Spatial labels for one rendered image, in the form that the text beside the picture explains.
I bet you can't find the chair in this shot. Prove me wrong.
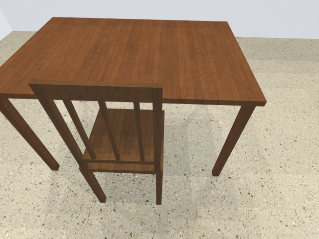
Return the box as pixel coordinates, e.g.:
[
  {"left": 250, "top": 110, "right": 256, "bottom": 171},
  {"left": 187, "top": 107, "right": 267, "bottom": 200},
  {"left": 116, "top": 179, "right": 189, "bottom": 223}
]
[{"left": 28, "top": 79, "right": 164, "bottom": 205}]

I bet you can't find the table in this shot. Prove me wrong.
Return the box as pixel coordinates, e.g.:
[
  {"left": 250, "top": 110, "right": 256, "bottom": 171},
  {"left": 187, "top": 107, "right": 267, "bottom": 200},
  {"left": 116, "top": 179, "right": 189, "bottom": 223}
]
[{"left": 0, "top": 17, "right": 267, "bottom": 176}]

